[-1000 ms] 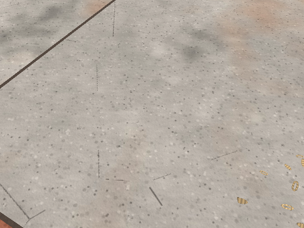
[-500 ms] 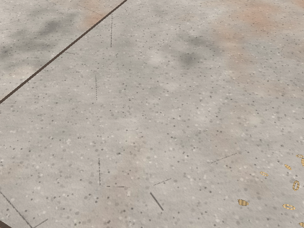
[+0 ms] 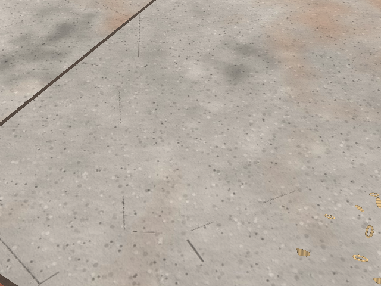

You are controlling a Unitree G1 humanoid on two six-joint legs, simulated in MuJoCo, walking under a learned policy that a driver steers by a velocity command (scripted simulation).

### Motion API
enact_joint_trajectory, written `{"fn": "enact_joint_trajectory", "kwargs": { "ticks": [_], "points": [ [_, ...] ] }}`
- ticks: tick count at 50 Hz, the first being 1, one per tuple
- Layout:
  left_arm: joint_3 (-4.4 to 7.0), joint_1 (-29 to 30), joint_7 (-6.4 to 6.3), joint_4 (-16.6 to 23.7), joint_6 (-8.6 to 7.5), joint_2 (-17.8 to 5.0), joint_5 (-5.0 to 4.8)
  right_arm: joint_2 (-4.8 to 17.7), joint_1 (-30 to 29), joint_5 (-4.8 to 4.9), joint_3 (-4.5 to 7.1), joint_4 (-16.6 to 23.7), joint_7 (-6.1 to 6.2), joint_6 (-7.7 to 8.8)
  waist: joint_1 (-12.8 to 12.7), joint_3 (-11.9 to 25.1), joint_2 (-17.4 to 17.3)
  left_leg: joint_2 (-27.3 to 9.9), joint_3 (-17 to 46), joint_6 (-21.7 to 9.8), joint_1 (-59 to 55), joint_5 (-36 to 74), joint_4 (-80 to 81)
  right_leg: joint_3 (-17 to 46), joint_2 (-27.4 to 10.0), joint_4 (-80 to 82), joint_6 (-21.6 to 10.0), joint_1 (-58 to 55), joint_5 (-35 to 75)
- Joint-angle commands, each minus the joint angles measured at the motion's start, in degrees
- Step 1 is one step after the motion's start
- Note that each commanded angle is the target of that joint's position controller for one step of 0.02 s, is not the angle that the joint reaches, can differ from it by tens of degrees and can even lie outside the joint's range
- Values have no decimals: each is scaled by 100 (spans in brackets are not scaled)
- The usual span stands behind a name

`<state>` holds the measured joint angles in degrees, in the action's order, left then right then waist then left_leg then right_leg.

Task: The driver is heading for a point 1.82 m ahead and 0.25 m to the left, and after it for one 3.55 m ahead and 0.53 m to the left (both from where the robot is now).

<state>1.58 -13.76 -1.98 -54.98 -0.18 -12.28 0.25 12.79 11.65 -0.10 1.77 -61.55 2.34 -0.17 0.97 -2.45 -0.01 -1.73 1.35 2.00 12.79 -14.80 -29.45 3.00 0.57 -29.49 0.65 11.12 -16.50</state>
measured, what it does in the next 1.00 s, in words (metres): walks ahead: right foot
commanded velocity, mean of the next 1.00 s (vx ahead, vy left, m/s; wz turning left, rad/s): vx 0.29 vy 0.00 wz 0.00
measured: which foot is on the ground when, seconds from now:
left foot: down 0.00-0.84, up 0.86-1.00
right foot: down 0.00-0.48, up 0.50-0.82, down 0.84-1.00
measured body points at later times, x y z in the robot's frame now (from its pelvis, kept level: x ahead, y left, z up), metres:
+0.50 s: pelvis +0.06 +0.03 -0.01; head +0.06 +0.04 +0.44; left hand +0.05 +0.28 -0.17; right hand +0.06 -0.23 -0.16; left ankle +0.01 +0.14 -0.74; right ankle -0.01 -0.12 -0.73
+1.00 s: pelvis +0.31 -0.04 +0.00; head +0.33 -0.05 +0.45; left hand +0.41 +0.22 -0.12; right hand +0.34 -0.31 -0.14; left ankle +0.22 +0.11 -0.63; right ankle +0.37 -0.12 -0.74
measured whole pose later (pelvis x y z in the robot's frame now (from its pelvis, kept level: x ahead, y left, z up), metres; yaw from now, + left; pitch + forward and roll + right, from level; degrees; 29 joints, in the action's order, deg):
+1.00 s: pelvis +0.31 -0.04 +0.00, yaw +0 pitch +0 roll -1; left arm 2.3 -10.6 2.7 -53.0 -5.9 -14.0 0.0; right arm 14.5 17.7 1.5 2.0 -55.1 0.9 5.9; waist 0.1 -1.9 -1.8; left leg -3.6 2.3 -3.2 24.2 -17.9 -69.9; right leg -3.4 2.9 -26.5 -3.9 18.1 -8.8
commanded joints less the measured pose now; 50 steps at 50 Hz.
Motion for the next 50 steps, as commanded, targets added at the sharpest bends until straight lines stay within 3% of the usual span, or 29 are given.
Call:
{"fn": "enact_joint_trajectory", "kwargs": {
  "ticks": [1, 9, 10, 12, 15, 19, 21, 23, 24, 25, 26, 27, 29, 31, 33, 35, 36, 38, 39, 40, 41, 42, 43, 44, 45, 46, 47, 48, 50],
  "points": [
    [97, -158, -24, 80, -50, -572, -7, 598, 143, 2, 89, 107, 26, 36, -12, 11, 15, 6, -32, -110, -91, 536, 471, 53, -100, 608, -109, 273, 678],
    [51, -273, -36, -205, -42, -519, -19, 520, 278, 7, 53, 9, 32, 29, -28, -19, -8, 30, -53, -129, -83, 555, 483, 3, -78, 612, -91, 288, 689],
    [36, -386, -41, -289, -31, -467, -20, 454, 396, 9, 35, -56, 34, 22, -32, 110, 4, 99, -126, -147, -129, -13, 488, -53, -22, 646, -108, 241, 86],
    [92, -402, -71, -301, -5, -633, -81, 561, 427, 77, 78, -45, 59, 11, -49, -183, 52, 245, -207, -315, 242, -1870, 325, -42, 59, 598, -295, 602, -1890],
    [107, -486, -50, -255, -153, -646, -147, 465, 419, 110, 61, 75, 21, 193, -87, -650, 153, 89, 45, -535, 750, -2406, 211, 422, -266, 738, -587, 944, -2654],
    [178, -842, 49, -323, -344, -802, -213, 254, 383, 143, 30, 212, -133, 488, -179, -529, 640, 235, -169, -556, 1059, -1521, -488, 1411, -856, 1141, -989, 453, -2717],
    [195, -730, 80, -254, -382, -877, -230, 182, 549, 176, 19, 217, -193, 606, -33, -561, 845, 278, -251, -661, 806, -1124, -608, 1806, -1098, 1313, -1119, 567, -2576],
    [148, -155, 100, -8, -432, -772, -254, 285, 1252, 199, 50, 11, -228, 692, 353, -652, 502, 123, 181, -870, -92, -1100, 81, 1175, -710, 620, -881, 1266, -1727],
    [74, 226, 109, 198, -526, -475, -237, 678, 1965, 237, 170, -221, -235, 721, 584, -580, -444, -338, 1169, -1128, -1049, -867, 643, 167, -67, -743, -510, 2108, -761],
    [40, 389, 121, 394, -668, -338, -182, 1347, 2810, 220, 362, -409, -284, 735, 835, -246, -1775, -1443, 3141, -1712, -2342, -11, 1346, -449, 348, -2616, -210, 3291, -477],
    [69, 549, 146, 461, -758, -507, -213, 1057, 2848, 76, 260, -378, -312, 766, 769, -173, -1428, -1998, 3956, -1937, -2678, 589, 1478, 16, 194, -3729, -269, 4147, -1535],
    [68, 609, 207, 502, -802, -499, -284, 809, 2526, 15, 182, -274, -311, 781, 555, -320, -904, -1990, 3578, -1861, -2722, 908, 1324, 195, -116, -4403, -408, 4586, -1411],
    [67, 847, 284, 602, -827, -473, -288, 588, 2184, 37, 73, -137, -313, 707, 394, -409, -402, -1782, 2560, -1642, -2676, 1461, 1482, 4, -505, -4521, -525, 5041, -812],
    [79, 933, 344, 682, -774, -397, -222, 300, 1992, 42, -41, -55, -245, 571, 248, -463, -474, -1390, 1692, -1327, -2100, 1599, 1884, -194, -698, -3762, -427, 4493, -303],
    [-6, 1145, 410, 821, -710, -203, -172, 410, 1552, 19, -54, 172, -131, 491, 120, -543, -496, -956, 891, -1144, -1045, 1417, 2198, -433, -586, -2379, -241, 3417, 588],
    [-48, 1479, 427, 981, -646, -164, -141, 812, 1512, 50, 34, 277, -53, 521, 116, -444, -671, -737, 447, -1071, -138, 1193, 2526, -655, -297, -1196, -123, 1950, 1410],
    [-26, 1584, 421, 1048, -608, -282, -158, 988, 1642, 94, 92, 244, -44, 550, 104, -445, -739, -884, 497, -1110, -113, 1083, 2659, -659, -224, -989, -120, 1628, 1566],
    [44, 1640, 402, 1119, -558, -554, -204, 1001, 1693, 177, 142, 204, -42, 561, -14, -555, -714, -1104, 490, -1055, -567, 1287, 2580, -511, -221, -478, -234, 1550, 1683],
    [103, 1544, 394, 1113, -560, -688, -199, 999, 1686, 167, 161, 203, -49, 541, -120, -480, -701, -1183, 442, -981, -902, 2016, 2282, -510, -167, -343, -328, 1446, 1602],
    [184, 1237, 384, 1042, -561, -824, -191, 1024, 1666, 124, 182, 211, -61, 496, -314, -217, -716, -1196, 318, -880, -1187, 3131, 1714, -560, -65, -366, -444, 1107, 1416],
    [299, 519, 369, 828, -549, -986, -207, 990, 1657, 60, 182, 231, -74, 430, -664, 257, -707, -1065, 135, -767, -1222, 4066, 752, -671, 98, -440, -587, 296, 1227],
    [417, -359, 351, 563, -521, -1181, -240, 898, 1656, 3, 144, 302, -86, 379, -1053, 788, -623, -827, -36, -609, -719, 4127, -505, -601, 44, -463, -748, -897, 1101],
    [523, -1166, 304, 400, -480, -1703, -174, 504, 1879, -150, 10, 472, -104, 374, -1109, 1563, 568, -331, -234, -452, 523, 1999, -2569, 1107, -1228, -308, -1121, -2361, 429],
    [489, -1307, 415, 315, -506, -1858, -49, -376, 2675, 42, -187, 457, -164, 523, -586, 2399, 2258, 635, 316, -280, 2052, -1684, -4374, 4248, -2350, 1239, -2008, -3343, -1246],
    [337, -834, 447, 362, -561, -1257, -110, 364, 2052, 210, -30, 536, -191, 677, -639, 1556, 1392, 294, 705, -430, 2627, -1551, -5048, 4368, -2151, 1747, -1699, -2651, -1613],
    [269, -307, 444, 443, -606, -1004, -137, 699, 1335, 310, 61, 757, -206, 752, -551, 750, 869, -14, 523, -574, 2906, -980, -5039, 3327, -2007, 1676, -1457, -1792, -1130],
    [235, 170, 457, 535, -645, -946, -92, 726, 1025, 258, 74, 821, -159, 770, -368, 527, 207, -345, 456, -604, 2548, -386, -4746, 2527, -1797, 1719, -1353, -954, -218],
    [209, 414, 473, 552, -668, -838, -18, 703, 954, 172, 130, 829, -124, 729, -182, 390, 159, -541, 417, -599, 2248, -88, -4414, 1900, -1550, 1798, -1292, -371, 363],
    [150, 448, 469, 436, -690, -634, 32, 551, 1156, 152, 157, 821, -124, 582, 74, 362, 460, -712, 418, -586, 1800, 87, -3987, 1291, -1278, 2090, -1306, 89, 628]
  ]
}}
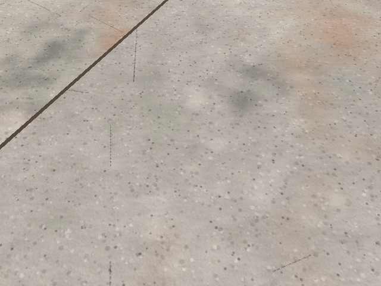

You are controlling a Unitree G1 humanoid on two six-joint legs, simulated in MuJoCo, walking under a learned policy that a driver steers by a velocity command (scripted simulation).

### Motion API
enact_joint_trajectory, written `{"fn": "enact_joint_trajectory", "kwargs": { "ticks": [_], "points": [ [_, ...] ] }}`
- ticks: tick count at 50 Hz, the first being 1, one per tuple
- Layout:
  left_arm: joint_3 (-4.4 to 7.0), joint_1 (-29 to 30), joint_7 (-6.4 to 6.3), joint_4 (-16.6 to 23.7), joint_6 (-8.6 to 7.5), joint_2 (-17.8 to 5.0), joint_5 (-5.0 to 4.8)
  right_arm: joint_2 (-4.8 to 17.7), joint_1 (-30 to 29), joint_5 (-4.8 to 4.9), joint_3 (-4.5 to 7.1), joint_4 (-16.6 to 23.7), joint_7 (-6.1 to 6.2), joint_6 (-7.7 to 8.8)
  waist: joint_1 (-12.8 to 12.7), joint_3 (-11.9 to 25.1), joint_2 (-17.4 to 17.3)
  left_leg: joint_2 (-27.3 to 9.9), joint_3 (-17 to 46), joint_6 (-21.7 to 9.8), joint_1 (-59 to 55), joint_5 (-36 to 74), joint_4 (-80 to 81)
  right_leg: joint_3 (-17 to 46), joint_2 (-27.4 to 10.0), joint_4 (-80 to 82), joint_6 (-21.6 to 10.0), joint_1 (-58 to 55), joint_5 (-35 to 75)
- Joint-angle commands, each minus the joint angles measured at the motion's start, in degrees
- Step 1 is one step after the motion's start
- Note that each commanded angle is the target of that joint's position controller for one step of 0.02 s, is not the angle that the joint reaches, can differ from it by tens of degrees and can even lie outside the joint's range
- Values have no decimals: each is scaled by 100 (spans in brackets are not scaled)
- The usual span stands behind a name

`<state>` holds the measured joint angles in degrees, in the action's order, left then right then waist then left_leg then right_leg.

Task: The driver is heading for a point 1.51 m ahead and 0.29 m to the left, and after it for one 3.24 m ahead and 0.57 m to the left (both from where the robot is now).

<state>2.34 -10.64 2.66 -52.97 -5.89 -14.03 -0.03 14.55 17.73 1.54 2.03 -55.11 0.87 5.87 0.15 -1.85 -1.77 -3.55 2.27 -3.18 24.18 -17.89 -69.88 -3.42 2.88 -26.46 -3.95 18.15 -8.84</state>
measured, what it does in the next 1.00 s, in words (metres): walks ahead: left foot, then right foot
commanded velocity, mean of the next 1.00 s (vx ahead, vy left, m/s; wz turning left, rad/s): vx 0.50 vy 0.00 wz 0.03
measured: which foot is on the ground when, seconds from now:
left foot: up 0.00-0.40, down 0.42-0.96, up 0.98-1.00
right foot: down 0.00-0.42, up 0.44-0.94, down 0.96-1.00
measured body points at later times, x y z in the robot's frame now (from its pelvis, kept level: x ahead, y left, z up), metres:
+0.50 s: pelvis +0.29 +0.06 -0.01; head +0.32 +0.08 +0.44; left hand +0.28 +0.33 -0.15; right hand +0.45 -0.19 -0.11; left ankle +0.37 +0.15 -0.74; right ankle +0.12 -0.08 -0.65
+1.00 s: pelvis +0.57 +0.03 -0.01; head +0.61 +0.02 +0.44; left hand +0.78 +0.27 -0.10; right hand +0.53 -0.24 -0.15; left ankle +0.39 +0.15 -0.71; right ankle +0.69 -0.08 -0.74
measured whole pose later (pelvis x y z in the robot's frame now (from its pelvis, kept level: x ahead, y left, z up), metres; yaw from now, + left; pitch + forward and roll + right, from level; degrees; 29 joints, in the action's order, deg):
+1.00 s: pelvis +0.57 +0.03 -0.01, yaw +3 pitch +2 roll +1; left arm 2.6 0.8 1.9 -47.6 -6.7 -13.5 -0.2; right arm 14.5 24.1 0.7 3.2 -57.1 0.6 3.1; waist 3.8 -1.9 -0.2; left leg 0.1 1.3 -1.1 3.1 -28.3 -36.5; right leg -2.1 -1.2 -30.8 -1.9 28.2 -4.8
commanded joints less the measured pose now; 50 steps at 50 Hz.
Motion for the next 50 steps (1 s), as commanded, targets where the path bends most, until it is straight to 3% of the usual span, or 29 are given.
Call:
{"fn": "enact_joint_trajectory", "kwargs": {
  "ticks": [1, 5, 10, 14, 17, 19, 20, 21, 22, 23, 24, 25, 26, 27, 29, 32, 34, 38, 43, 46, 47, 48, 49, 50],
  "points": [
    [68, 16, -15, 150, -131, -457, 35, 331, 523, -21, 140, 196, 29, -75, 191, 207, 623, -548, 256, -36, 682, 389, 228, 1738, -1468, 1907, -907, -479, -29],
    [129, -443, -185, -33, -112, -764, 24, 395, -448, -129, 191, 577, 39, -122, 42, -173, 334, -633, 181, 222, 1635, 1282, 1351, 1474, -1548, 2219, -1037, -662, 188],
    [132, -935, -301, -165, -26, -858, -53, 257, -1502, -104, 130, 881, -76, -36, -295, -266, 361, -343, -151, 312, 1465, 2527, 3107, 865, -1315, 2225, -794, -975, 562],
    [155, -1392, -314, -367, 83, -896, -95, 255, -2119, -45, 72, 1126, -211, 5, -497, -410, 358, -204, -191, 256, 1548, 2361, 3762, 798, -1539, 1942, -765, -1723, 722],
    [211, -1416, -332, -416, 182, -980, -107, 398, -2173, -28, 93, 1268, -309, 52, -369, -339, 473, -103, -202, 49, 1401, 1727, 4065, 853, -1789, 1506, -649, -2297, 1303],
    [241, -1200, -331, -354, 238, -1078, -90, 661, -1522, -29, 212, 1144, -314, 74, 51, 110, 668, 212, -466, -153, 300, 1368, 4173, 714, -1696, 701, -499, -2350, 2999],
    [196, -1122, -326, -310, 270, -971, -54, 922, -552, -29, 361, 850, -279, 71, 509, 701, 618, 355, -571, -332, -1004, 1436, 4201, 483, -1386, -411, -344, -2040, 3602],
    [91, -1175, -328, -153, 262, -762, 51, 1366, 577, -102, 488, 616, -221, 54, 863, 1620, 78, -634, 545, -710, -2899, 1494, 3996, 232, -1038, -2222, -145, -814, 2255],
    [-149, -1941, -245, -137, 113, 107, 29, 1779, 952, -139, 570, 450, -250, 21, 432, 2381, -1537, -1939, 3431, -1685, -4869, 362, 4702, 305, 112, -4250, 241, 1560, -1712],
    [-21, -1609, -223, -214, -42, -514, -132, 1158, 901, -111, 407, 482, -253, 25, 646, 2325, -1031, -1882, 3996, -1573, -4799, -242, 5239, 1118, -96, -4969, 144, 2228, -2345],
    [82, -983, -209, -8, -138, -897, -274, 913, 355, -107, 324, 587, -227, 43, 572, 1401, -749, -1687, 3065, -1268, -4026, 43, 5314, 1022, -416, -5044, 36, 2605, -1886],
    [83, -643, -246, 66, -166, -887, -263, 778, -134, -134, 273, 702, -219, 49, 397, 959, -237, -1478, 2335, -1131, -3155, 677, 5451, 855, -738, -4798, 28, 2404, -1329],
    [118, -473, -282, 83, -139, -839, -165, 620, -426, -174, 229, 740, -239, 56, 237, 597, -28, -1259, 1813, -1054, -2419, 1215, 5631, 789, -920, -4411, 60, 2162, -993],
    [139, -582, -287, 63, -64, -747, -122, 489, -536, -227, 184, 731, -254, 73, 35, 517, -141, -1086, 1455, -983, -2000, 1465, 5806, 830, -1075, -4167, 69, 1795, -762],
    [117, -734, -294, 24, 79, -482, -100, 496, -452, -198, 190, 640, -276, 99, -107, 398, -185, -958, 1090, -1039, -1621, 1739, 6082, 761, -1131, -3828, 135, 1551, -615],
    [132, -258, -317, 208, 164, -461, -39, 725, -199, -179, 253, 497, -197, 101, -86, 103, -70, -938, 728, -1098, -1537, 2073, 6320, 697, -1190, -3069, 298, 2036, -8],
    [137, 155, -300, 343, 149, -438, -13, 743, -35, -163, 253, 420, -133, 56, 7, 9, -80, -838, 492, -1007, -1628, 2126, 6377, 652, -1161, -2374, 363, 2220, 647],
    [79, 983, -226, 558, 84, -314, -50, 807, 316, -108, 251, 265, -68, 15, 268, -152, -119, -633, 79, -804, -1689, 1967, 6438, 384, -899, -1035, 357, 1876, 1619],
    [60, 1732, -83, 886, 7, -384, -98, 827, 794, -54, 282, -15, -35, -121, 421, -373, -118, -1023, 290, -787, -2644, 2181, 6019, 460, -766, -350, 212, 2113, 1186],
    [158, 1350, -34, 859, -82, -644, -100, 985, 617, -35, 349, 21, 7, -208, 77, -111, -294, -1128, 506, -665, -2856, 3083, 5424, 391, -546, -78, 72, 1302, 589],
    [254, 769, -57, 700, -104, -808, -94, 993, 467, -39, 345, 70, 7, -232, -261, 235, -328, -949, 407, -563, -2710, 3870, 4811, 238, -377, 53, -32, 401, 571],
    [401, -262, -110, 412, -116, -1118, -57, 823, 398, -87, 277, 150, 2, -235, -690, 941, -251, -606, 212, -388, -2061, 3810, 3650, 379, -554, -165, -238, -1186, 747],
    [533, -1187, -171, 266, -107, -1618, 65, 367, 714, -149, 139, 314, -23, -180, -778, 1901, 585, 71, -162, -26, -100, 2024, 1558, 2058, -1936, -300, -813, -3507, 506],
    [497, -1394, -146, 198, -53, -1563, 28, -54, 1196, -72, 9, 259, -39, -82, -631, 2657, 1765, 648, 181, 132, 1262, -1618, 165, 4120, -2806, 474, -1280, -4460, -424]
  ]
}}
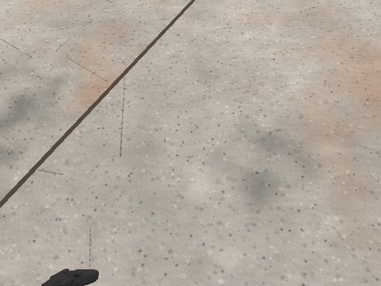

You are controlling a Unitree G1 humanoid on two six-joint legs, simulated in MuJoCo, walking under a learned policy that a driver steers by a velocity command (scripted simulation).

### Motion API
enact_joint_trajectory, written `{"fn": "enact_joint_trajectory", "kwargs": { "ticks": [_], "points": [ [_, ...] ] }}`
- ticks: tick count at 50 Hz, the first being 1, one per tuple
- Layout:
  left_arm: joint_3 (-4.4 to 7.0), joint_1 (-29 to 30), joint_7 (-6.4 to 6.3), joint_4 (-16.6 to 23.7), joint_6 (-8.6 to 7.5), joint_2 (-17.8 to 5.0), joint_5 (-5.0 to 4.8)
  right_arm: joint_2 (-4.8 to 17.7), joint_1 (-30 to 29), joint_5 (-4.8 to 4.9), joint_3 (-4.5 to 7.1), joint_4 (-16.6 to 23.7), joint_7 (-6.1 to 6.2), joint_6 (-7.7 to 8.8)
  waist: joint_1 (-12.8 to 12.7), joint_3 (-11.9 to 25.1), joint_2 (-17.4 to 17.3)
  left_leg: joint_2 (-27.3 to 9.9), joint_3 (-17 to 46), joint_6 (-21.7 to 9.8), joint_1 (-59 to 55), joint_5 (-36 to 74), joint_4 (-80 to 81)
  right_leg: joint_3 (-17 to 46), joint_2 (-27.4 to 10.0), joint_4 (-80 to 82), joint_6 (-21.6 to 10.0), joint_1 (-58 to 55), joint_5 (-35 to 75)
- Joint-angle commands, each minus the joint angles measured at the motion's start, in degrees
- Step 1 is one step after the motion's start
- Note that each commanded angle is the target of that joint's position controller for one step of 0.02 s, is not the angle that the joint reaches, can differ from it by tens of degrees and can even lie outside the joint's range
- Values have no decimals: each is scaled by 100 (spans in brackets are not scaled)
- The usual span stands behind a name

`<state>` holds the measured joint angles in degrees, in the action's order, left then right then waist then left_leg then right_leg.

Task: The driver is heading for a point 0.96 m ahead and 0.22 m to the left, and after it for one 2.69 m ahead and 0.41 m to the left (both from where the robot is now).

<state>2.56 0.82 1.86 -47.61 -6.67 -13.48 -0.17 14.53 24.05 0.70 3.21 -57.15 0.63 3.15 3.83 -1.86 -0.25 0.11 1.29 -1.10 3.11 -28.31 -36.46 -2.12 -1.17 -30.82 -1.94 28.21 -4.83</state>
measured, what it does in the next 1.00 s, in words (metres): walks ahead, turning left: left foot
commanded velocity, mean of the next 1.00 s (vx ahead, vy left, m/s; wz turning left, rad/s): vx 0.50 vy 0.00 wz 0.33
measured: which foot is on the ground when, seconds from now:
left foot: up 0.00-0.48, down 0.50-1.00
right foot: down 0.00-0.52, up 0.54-1.00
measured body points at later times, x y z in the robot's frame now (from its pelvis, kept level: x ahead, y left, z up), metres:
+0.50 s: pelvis +0.27 +0.04 -0.01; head +0.29 +0.06 +0.44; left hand +0.20 +0.32 -0.15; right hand +0.52 -0.14 -0.09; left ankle +0.36 +0.16 -0.72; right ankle +0.12 -0.11 -0.72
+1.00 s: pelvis +0.54 +0.13 +0.01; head +0.56 +0.15 +0.46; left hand +0.63 +0.42 -0.10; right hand +0.66 -0.13 -0.11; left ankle +0.36 +0.16 -0.72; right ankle +0.75 +0.08 -0.70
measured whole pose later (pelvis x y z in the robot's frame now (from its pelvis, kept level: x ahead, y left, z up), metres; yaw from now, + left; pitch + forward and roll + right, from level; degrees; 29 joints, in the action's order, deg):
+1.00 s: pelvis +0.54 +0.13 +0.01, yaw +19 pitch +2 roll +1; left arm 2.6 -3.7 3.0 -48.0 -5.1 -14.5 -1.3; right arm 15.2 18.8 -0.1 4.2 -49.3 0.6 3.9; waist 3.0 -0.8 2.6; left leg 4.5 -1.6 -3.6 -5.8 -20.2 -12.3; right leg -1.2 -2.8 -31.1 -2.8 34.9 3.0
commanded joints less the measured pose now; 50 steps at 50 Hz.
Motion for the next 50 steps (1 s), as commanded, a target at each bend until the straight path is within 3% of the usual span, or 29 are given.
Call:
{"fn": "enact_joint_trajectory", "kwargs": {
  "ticks": [1, 2, 3, 4, 5, 7, 9, 13, 18, 20, 22, 23, 24, 25, 26, 27, 28, 29, 30, 31, 32, 34, 37, 40, 43, 47, 49, 50],
  "points": [
    [335, -2327, -86, -306, 34, -1098, 0, 642, 95, 181, 81, 491, -11, 241, -1093, 2000, 1099, -45, 718, -137, 3852, -461, -3754, 3679, -2171, 1179, -1208, -4909, -1359],
    [270, -1834, -110, -229, 31, -901, -28, 811, -335, 240, 141, 649, 10, 255, -976, 1189, 871, -312, 539, -186, 4063, 90, -3753, 2832, -2040, 1362, -972, -4029, -1192],
    [220, -1414, -105, -186, 17, -740, 1, 760, -533, 184, 161, 676, 45, 236, -792, 780, 524, -555, 460, -183, 3823, 591, -3541, 2265, -1841, 1599, -866, -3199, -882],
    [187, -1154, -92, -188, -5, -593, 40, 643, -523, 136, 198, 668, 61, 174, -601, 489, 540, -723, 478, -178, 3519, 914, -3296, 1742, -1651, 1835, -787, -2575, -593],
    [175, -1016, -83, -218, -22, -520, 89, 483, -387, 135, 202, 654, 49, 89, -438, 385, 673, -837, 491, -182, 3190, 1107, -3175, 1359, -1514, 2027, -742, -2166, -460],
    [206, -949, -97, -291, -57, -548, 91, 263, -370, 150, 197, 714, 37, -58, -311, 191, 625, -909, 434, -157, 3133, 1311, -3038, 799, -1441, 2277, -793, -1815, -91],
    [255, -1025, -150, -365, -76, -681, 106, 286, -596, 107, 226, 864, 46, -137, -286, 37, 470, -935, 479, -101, 3439, 1746, -2758, 404, -1438, 2396, -842, -1794, 275],
    [305, -1191, -260, -434, -23, -859, 115, 252, -1169, 63, 209, 1100, -66, -96, -400, -107, 321, -864, 333, -36, 3634, 2827, -1506, -303, -1317, 2454, -760, -2057, 701],
    [375, -1664, -324, -528, 119, -1083, 7, 162, -2188, 45, 108, 1536, -267, -73, -768, -402, 155, -736, -192, -144, 3770, 2977, -389, -775, -1507, 2319, -697, -2810, 921],
    [408, -1779, -321, -562, 210, -1156, -52, 213, -2378, 57, 110, 1715, -340, -85, -766, -435, 214, -645, -344, -259, 3807, 2583, -180, -887, -1632, 2047, -624, -3238, 1374],
    [452, -1665, -331, -509, 287, -1300, -96, 375, -2250, 63, 181, 1817, -388, -107, -559, -214, 389, -350, -638, -452, 3297, 2035, -90, -1063, -1663, 1454, -500, -3455, 2967],
    [477, -1592, -343, -474, 328, -1386, -122, 509, -1963, 67, 253, 1800, -390, -126, -352, 28, 507, -124, -811, -572, 2812, 1737, -114, -1131, -1646, 911, -437, -3491, 3923],
    [487, -1485, -347, -438, 377, -1437, -145, 720, -1319, 91, 376, 1670, -380, -134, 42, 379, 507, 146, -944, -737, 1957, 1692, 58, -1233, -1535, -29, -342, -3349, 4491],
    [450, -1439, -350, -396, 388, -1373, -142, 1089, -347, 103, 585, 1411, -301, -148, 529, 884, 313, 358, -816, -963, 438, 2038, 445, -1329, -1285, -1388, -118, -2648, 3974],
    [282, -1601, -324, -238, 325, -837, 106, 1670, 179, 112, 731, 1280, -169, -198, 441, 1263, -901, -811, 1037, -1330, -1098, 2285, 519, -1296, -841, -3319, 159, -922, 306],
    [120, -1880, -239, 85, 95, -387, 59, 1921, -117, 72, 702, 1504, -211, -93, -103, 2111, -1636, -1928, 4468, -2509, -2529, 901, 1659, -64, 353, -4940, 380, 1095, -3008],
    [227, -1106, -162, 186, -120, -936, -193, 1385, -27, 25, 540, 1535, -272, -17, 309, 1945, -680, -1924, 4355, -2185, -2446, 816, 2151, 721, 74, -5139, 214, 1751, -2706],
    [235, -899, -130, 244, -210, -967, -315, 1106, -239, 5, 459, 1492, -267, 50, 197, 1255, -498, -1781, 3421, -1926, -1822, 1229, 2105, 628, -191, -4824, 46, 1963, -2170],
    [228, -978, -177, 106, -217, -896, -220, 888, -679, 10, 388, 1561, -263, 91, -96, 828, 47, -1534, 2648, -1704, -901, 1921, 2077, 616, -497, -4316, 25, 1586, -1695],
    [282, -1070, -207, 6, -157, -957, -96, 661, -1041, -21, 312, 1631, -237, 108, -293, 638, 3, -1326, 2074, -1556, -218, 2545, 2118, 613, -699, -3838, 61, 1147, -1421],
    [302, -1202, -192, -50, -63, -959, -67, 582, -1182, -82, 268, 1688, -212, 117, -425, 581, -128, -1201, 1807, -1495, 206, 2882, 2242, 631, -804, -3656, 94, 767, -1250],
    [291, -1257, -196, -74, 80, -808, -5, 683, -1091, -67, 276, 1623, -171, 164, -496, 514, -124, -1091, 1436, -1510, 558, 3471, 2438, 521, -799, -3262, 230, 572, -1009],
    [245, -720, -222, 105, 153, -682, 56, 837, -773, -37, 304, 1463, -66, 192, -358, 246, -144, -975, 1008, -1433, 554, 3878, 2618, 434, -739, -2300, 417, 982, -177],
    [199, -360, -160, 169, 121, -590, -5, 822, -658, -48, 276, 1363, -15, 174, -193, 146, -318, -787, 550, -1150, 410, 3602, 2685, 330, -599, -1157, 387, 944, 941],
    [127, 64, -77, 257, 97, -518, -82, 842, -463, -70, 266, 1195, -12, 205, 25, -89, -371, -892, 356, -1030, 258, 3046, 2860, 206, -479, -468, 250, 839, 1557],
    [86, 396, 76, 455, 63, -563, -128, 860, -270, -83, 283, 954, -1, 152, 127, -313, -288, -1278, 170, -988, -712, 3470, 2650, 233, -345, -77, -24, 1330, 1064],
    [87, 369, 177, 531, 36, -604, -135, 918, -319, -74, 303, 919, 40, 90, 35, -253, -331, -1417, 20, -886, -1083, 4339, 2331, 172, -204, 18, -202, 1279, 556],
    [118, 181, 203, 516, 38, -680, -126, 982, -430, -79, 315, 949, 65, 65, -98, -86, -424, -1405, -100, -807, -1160, 5285, 2036, 41, -51, 25, -300, 946, 304]
  ]
}}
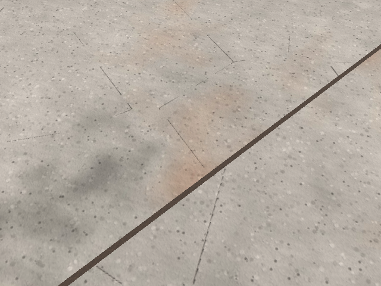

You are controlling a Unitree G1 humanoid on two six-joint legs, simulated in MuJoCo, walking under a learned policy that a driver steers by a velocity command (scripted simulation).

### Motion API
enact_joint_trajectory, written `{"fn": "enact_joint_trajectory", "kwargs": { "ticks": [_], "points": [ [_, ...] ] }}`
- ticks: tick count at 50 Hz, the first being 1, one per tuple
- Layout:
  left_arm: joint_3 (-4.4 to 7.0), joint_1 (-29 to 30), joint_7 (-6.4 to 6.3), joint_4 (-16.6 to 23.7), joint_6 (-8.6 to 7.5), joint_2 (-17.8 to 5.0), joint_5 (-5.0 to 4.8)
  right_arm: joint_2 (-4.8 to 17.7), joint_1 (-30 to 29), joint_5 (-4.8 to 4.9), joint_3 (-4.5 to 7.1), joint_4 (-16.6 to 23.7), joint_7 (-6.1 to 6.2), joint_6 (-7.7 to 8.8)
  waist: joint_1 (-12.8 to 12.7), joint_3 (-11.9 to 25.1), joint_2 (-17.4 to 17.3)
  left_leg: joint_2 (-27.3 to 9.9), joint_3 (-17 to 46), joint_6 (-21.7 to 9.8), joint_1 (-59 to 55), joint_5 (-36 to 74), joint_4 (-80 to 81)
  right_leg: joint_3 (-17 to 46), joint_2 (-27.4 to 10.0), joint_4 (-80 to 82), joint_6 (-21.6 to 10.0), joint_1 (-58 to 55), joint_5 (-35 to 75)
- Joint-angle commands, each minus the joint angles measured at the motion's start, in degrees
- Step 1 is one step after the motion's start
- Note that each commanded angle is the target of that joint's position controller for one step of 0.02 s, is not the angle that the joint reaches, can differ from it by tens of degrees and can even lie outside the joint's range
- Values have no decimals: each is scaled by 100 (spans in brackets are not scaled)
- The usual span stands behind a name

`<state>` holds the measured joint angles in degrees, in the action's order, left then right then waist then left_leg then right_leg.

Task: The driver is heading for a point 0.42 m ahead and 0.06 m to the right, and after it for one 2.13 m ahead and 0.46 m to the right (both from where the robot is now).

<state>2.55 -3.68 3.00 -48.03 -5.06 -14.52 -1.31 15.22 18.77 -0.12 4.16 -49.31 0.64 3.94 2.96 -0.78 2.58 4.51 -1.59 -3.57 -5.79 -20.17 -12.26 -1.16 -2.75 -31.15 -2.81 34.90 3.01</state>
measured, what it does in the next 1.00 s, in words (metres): walks ahead: right foot, then left foot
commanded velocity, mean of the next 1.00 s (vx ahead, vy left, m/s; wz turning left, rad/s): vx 0.26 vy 0.00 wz -0.22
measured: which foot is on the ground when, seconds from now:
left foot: down 0.00-0.08, up 0.10-0.50, down 0.52-1.00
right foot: up 0.00-0.04, down 0.06-0.52, up 0.54-0.78, down 0.80-1.00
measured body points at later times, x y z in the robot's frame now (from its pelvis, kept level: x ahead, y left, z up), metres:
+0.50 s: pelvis +0.29 -0.03 +0.00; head +0.32 -0.04 +0.45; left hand +0.40 +0.24 -0.12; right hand +0.46 -0.31 -0.08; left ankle +0.48 +0.06 -0.72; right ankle +0.18 -0.11 -0.73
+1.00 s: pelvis +0.40 -0.05 +0.00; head +0.41 -0.06 +0.45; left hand +0.55 +0.18 -0.13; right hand +0.46 -0.32 -0.13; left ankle +0.48 +0.06 -0.73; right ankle +0.35 -0.17 -0.73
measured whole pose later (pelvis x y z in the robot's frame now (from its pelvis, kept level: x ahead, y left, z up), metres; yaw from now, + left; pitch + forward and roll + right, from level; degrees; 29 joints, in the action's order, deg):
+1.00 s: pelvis +0.40 -0.05 +0.00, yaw -14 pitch +0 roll +1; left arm 1.9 -14.7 -1.6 -49.4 -0.4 -13.0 0.7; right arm 12.8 10.0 -0.8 1.6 -49.3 0.3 1.2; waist 0.2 -0.5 -0.4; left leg 0.6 -0.2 -0.1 18.2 -12.0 -30.4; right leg 2.3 -1.3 -32.9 1.4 13.4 -19.3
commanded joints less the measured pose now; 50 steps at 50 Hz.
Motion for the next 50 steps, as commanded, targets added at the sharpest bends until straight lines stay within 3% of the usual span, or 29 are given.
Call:
{"fn": "enact_joint_trajectory", "kwargs": {
  "ticks": [1, 2, 3, 4, 5, 6, 7, 8, 9, 10, 13, 16, 21, 23, 25, 26, 27, 28, 29, 30, 31, 33, 35, 38, 40, 41, 42, 44, 50],
  "points": [
    [182, 317, 89, 501, -103, -707, 9, 989, 28, -7, 235, 196, 91, -44, -175, 95, -835, -1810, 92, -481, -340, 5568, -824, -235, 317, -22, -310, -227, -732],
    [288, -291, 71, 366, -77, -898, 26, 1037, -78, -10, 234, 232, 115, -93, -510, 475, -855, -1682, -76, -365, -262, 6411, -1664, -408, 564, 12, -440, -1038, -823],
    [424, -1132, 21, 191, -44, -1153, 38, 1041, -175, -10, 207, 301, 148, -117, -949, 927, -681, -1466, -273, -152, 408, 6151, -2906, -186, 547, 148, -640, -2369, -536],
    [578, -1940, -59, 146, -4, -1688, 92, 691, 219, -97, 82, 503, 129, -35, -959, 1730, 333, -902, -401, 220, 2452, 3901, -5099, 1997, -790, 87, -1439, -4560, -625],
    [509, -1974, -51, 137, 9, -1520, -23, 259, 408, -111, -88, 478, 18, 145, -765, 2269, 1195, 157, 310, 484, 4192, -1014, -6648, 4661, -1671, 1051, -2220, -5793, -1390],
    [409, -1852, -64, 131, 23, -1205, -28, 725, -4, 104, -1, 602, -83, 335, -954, 1883, 700, -244, 977, 299, 4890, -929, -6963, 4369, -1498, 1336, -1902, -5676, -2145],
    [368, -1556, -94, 253, 28, -1024, 4, 815, -497, 238, -3, 768, -117, 435, -924, 1198, 304, -528, 884, 198, 5063, -503, -6705, 3595, -1310, 1411, -1664, -4931, -2123],
    [326, -1203, -96, 334, 20, -920, 39, 783, -747, 155, 0, 833, -97, 480, -695, 596, -247, -744, 785, 182, 4919, -180, -6103, 3047, -1099, 1551, -1529, -3931, -1616],
    [268, -964, -116, 425, 4, -764, 77, 853, -796, 11, 62, 843, -50, 448, -499, 386, -343, -922, 760, 222, 4534, 20, -5592, 2667, -918, 1670, -1440, -3272, -1072],
    [248, -851, -136, 502, 13, -760, 116, 813, -713, -42, 77, 867, -35, 387, -337, 292, -209, -969, 744, 286, 4224, 86, -5375, 2525, -796, 1791, -1460, -2822, -723],
    [303, -880, -224, 580, 18, -953, 81, 613, -643, -85, 43, 935, 22, 229, -205, 185, -22, -1007, 557, 551, 4023, 366, -4492, 2021, -604, 1971, -1486, -2158, -57],
    [325, -1038, -313, 540, 42, -1035, 50, 434, -1166, -92, -35, 1065, 26, 201, -392, 67, 59, -886, 380, 693, 3760, 1690, -3122, 1331, -266, 1915, -1166, -1842, 511],
    [271, -1634, -393, 315, 207, -910, 33, 383, -1795, -53, -63, 1250, -105, 307, -763, 270, 246, -435, 292, 555, 3202, 2984, -1801, 1245, -216, 1267, -775, -2323, 990],
    [252, -1624, -414, 298, 258, -873, 76, 535, -1724, -98, -6, 1259, -147, 333, -672, 347, 295, -419, 403, 385, 3187, 2648, -1549, 1530, -408, 813, -682, -2787, 1078],
    [232, -1385, -429, 350, 286, -823, 92, 638, -1220, -159, 44, 1114, -149, 387, -328, 486, 287, -421, 344, 151, 2618, 2873, -1088, 1597, -329, 149, -495, -2950, 1393],
    [193, -1379, -424, 436, 265, -710, 144, 859, -861, -242, 88, 1061, -119, 428, -208, 848, 62, -822, 599, -56, 1719, 4465, -1171, 1471, -11, -516, -278, -2687, 1140],
    [105, -1940, -400, 452, 199, -483, 208, 1161, -490, -350, 123, 1084, -98, 418, -309, 1604, -839, -1918, 1551, -747, -40, 6628, -1774, 1303, 407, -1802, 29, -1583, -671],
    [36, -2575, -368, 269, 189, -431, 117, 833, -145, -231, 69, 947, -120, 288, -219, 2440, -1822, -2870, 2693, -1609, -975, 7013, -1785, 1010, 766, -3175, 371, -788, -4112],
    [122, -2385, -340, 239, 260, -860, 51, 579, -61, -49, -6, 896, -152, 180, -117, 2396, -1276, -2767, 2984, -1537, -733, 5411, -1581, 1157, 526, -3545, 454, -486, -4485],
    [166, -1866, -362, 336, 378, -941, 16, 562, -388, -2, -24, 908, -147, 95, -104, 1738, -873, -2520, 2782, -1292, -105, 4061, -1312, 1036, 363, -3762, 569, -221, -4137],
    [170, -1532, -400, 392, 508, -890, 39, 463, -802, -38, -91, 956, -143, 28, -179, 1195, -637, -2281, 2471, -1115, 682, 3170, -1019, 868, 209, -3563, 631, -218, -3878],
    [145, -1473, -460, 413, 710, -655, 85, 498, -1458, -132, -107, 993, -144, -81, -496, 585, -929, -1806, 1845, -806, 2110, 1992, -519, 647, -29, -2408, 670, -951, -3490],
    [84, -1671, -494, 260, 720, -420, 140, 568, -1586, -172, -65, 945, -126, -146, -553, 596, -1194, -1460, 1283, -749, 2625, 2036, -412, 335, 103, -1515, 669, -1769, -3009],
    [85, -1806, -461, 88, 674, -370, 185, 495, -1534, -62, -93, 814, -80, -188, -641, 866, -1036, -1409, 1072, -683, 2651, 1263, -553, 152, 182, -226, 505, -2628, -1510],
    [96, -1537, -451, 197, 673, -509, 333, 291, -1278, -54, -174, 653, -89, -186, -567, 638, -767, -1158, 983, -196, 2978, -278, -577, 435, -34, 325, 269, -2918, -1084],
    [132, -1334, -484, 346, 672, -784, 332, 289, -1212, -112, -185, 627, -107, -183, -404, 341, -392, -904, 799, 71, 3039, -780, -803, 841, -418, 636, 77, -2598, -1481],
    [183, -1149, -490, 256, 665, -947, 254, 262, -1076, -107, -167, 625, -105, -188, -141, 95, 281, -569, 423, 249, 2590, -358, -943, 852, -361, 723, -96, -1753, -2722],
    [96, -1020, -478, 234, 554, -552, 270, 340, -1199, -91, -140, 551, -52, -192, -236, -87, 296, -572, 370, 274, 2043, 327, -1295, 770, -202, 942, 65, -1230, -3067],
    [91, -1241, -480, 60, 357, -541, 173, 289, -1010, -43, -119, 249, -9, -197, -315, 235, -64, -632, 380, 150, 1840, 1774, -1580, 575, -86, 470, 214, -1849, -1296]
  ]
}}
Velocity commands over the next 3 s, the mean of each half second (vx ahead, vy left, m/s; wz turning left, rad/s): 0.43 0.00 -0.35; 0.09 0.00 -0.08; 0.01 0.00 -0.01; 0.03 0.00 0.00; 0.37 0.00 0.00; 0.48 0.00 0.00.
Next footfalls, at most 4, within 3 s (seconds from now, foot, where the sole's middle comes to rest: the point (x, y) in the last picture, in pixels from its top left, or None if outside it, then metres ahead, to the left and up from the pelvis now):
0.06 right None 0.22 -0.11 -0.77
0.52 left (173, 274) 0.52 0.05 -0.77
0.80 right None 0.39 -0.18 -0.77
2.60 right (253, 194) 0.82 -0.28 -0.77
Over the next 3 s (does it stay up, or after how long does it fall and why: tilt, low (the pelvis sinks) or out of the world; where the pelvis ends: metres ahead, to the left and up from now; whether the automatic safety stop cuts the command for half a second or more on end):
stays up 0.88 -0.20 0.01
